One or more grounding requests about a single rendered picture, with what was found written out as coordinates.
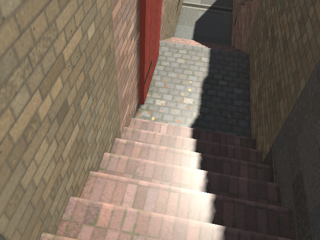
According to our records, stairs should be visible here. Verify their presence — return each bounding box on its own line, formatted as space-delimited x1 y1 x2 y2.
162 37 246 53
39 118 296 240

